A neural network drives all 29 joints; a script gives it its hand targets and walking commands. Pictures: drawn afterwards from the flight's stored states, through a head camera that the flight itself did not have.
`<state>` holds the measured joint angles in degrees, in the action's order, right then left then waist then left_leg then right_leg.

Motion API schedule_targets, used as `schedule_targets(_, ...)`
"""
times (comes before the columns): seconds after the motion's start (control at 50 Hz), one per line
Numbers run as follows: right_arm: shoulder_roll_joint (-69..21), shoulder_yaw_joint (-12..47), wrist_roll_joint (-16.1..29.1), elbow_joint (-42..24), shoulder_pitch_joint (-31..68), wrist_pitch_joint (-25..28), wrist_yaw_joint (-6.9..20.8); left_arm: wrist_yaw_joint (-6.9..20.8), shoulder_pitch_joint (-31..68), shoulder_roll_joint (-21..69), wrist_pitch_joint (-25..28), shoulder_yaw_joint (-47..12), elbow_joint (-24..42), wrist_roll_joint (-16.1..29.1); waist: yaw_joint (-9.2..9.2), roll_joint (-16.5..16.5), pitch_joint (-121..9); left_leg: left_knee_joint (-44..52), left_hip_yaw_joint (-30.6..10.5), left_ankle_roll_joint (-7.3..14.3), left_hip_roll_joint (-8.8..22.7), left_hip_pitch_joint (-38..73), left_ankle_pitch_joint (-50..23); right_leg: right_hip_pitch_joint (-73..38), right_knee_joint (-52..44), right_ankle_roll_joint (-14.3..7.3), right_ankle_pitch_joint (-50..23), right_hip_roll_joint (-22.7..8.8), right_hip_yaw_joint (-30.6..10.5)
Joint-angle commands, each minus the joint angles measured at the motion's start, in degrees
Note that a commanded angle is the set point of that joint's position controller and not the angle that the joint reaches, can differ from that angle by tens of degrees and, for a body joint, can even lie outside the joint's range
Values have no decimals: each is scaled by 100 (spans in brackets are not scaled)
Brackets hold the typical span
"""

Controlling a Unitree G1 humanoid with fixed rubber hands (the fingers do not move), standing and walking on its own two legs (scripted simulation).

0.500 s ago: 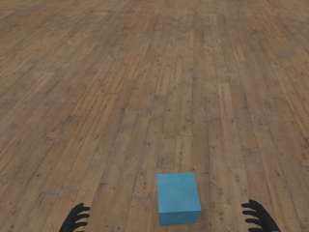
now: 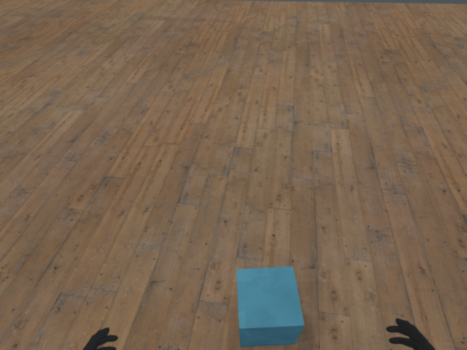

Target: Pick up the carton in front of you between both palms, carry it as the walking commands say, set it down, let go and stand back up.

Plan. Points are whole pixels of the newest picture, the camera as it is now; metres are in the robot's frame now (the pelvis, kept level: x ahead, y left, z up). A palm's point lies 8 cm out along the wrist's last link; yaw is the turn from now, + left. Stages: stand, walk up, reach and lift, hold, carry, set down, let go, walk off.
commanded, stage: stand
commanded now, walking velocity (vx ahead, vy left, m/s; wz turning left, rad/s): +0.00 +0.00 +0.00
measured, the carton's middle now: (266, 307) +0.41 -0.08 -0.65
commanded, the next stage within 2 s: none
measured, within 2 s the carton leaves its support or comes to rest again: neither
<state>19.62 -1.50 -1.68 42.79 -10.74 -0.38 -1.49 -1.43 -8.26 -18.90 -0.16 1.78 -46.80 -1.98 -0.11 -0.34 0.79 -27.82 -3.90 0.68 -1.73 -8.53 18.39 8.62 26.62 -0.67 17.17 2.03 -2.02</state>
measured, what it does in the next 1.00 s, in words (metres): stands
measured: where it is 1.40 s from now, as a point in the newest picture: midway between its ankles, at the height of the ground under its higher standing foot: outside the picture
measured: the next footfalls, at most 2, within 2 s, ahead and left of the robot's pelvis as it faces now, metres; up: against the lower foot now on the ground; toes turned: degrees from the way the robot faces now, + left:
none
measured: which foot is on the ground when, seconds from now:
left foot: down 0.00-1.00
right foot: down 0.00-1.00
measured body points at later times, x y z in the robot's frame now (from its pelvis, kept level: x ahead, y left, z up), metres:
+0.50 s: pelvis -0.02 +0.00 +0.01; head -0.02 +0.01 +0.46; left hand +0.10 +0.31 -0.11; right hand +0.10 -0.30 -0.10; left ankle -0.04 +0.11 -0.74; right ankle -0.03 -0.11 -0.74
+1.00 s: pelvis -0.03 +0.00 +0.01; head -0.03 +0.00 +0.46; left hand +0.07 +0.31 -0.11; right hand +0.08 -0.31 -0.10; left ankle -0.04 +0.12 -0.74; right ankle -0.03 -0.12 -0.74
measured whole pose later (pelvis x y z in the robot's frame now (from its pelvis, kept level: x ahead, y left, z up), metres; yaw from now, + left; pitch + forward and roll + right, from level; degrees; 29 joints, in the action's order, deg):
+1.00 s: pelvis -0.03 +0.00 +0.01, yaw +0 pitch -3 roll +0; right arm 21.9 -0.2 -1.0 55.9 -8.1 0.7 -1.0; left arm -0.6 -7.2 -21.4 0.5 0.7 -58.7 -1.1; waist 0.3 -0.1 1.7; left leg -20.7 -3.4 0.8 -1.8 -5.7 12.4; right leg 6.1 20.2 -0.2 11.4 1.3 -2.6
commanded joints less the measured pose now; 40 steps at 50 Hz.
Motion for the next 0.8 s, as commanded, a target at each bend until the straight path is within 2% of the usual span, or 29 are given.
schedule_targets(0.0,889,-209,6,-276,133,86,-34,-21,176,-875,77,196,243,6,11,5,-362,287,-424,-26,573,66,-2262,-250,-261,14,-2088,-606,-460)
schedule_targets(0.4,1053,-141,22,381,295,153,-10,31,280,-1029,107,142,-369,45,37,3,-118,798,-524,29,651,65,-1632,-272,-686,-27,-1445,-693,-556)
schedule_targets(0.78,1155,-77,60,906,410,173,19,55,290,-1149,122,78,-815,74,43,17,-47,1006,-549,52,687,87,-1386,-269,-886,-39,-1246,-735,-626)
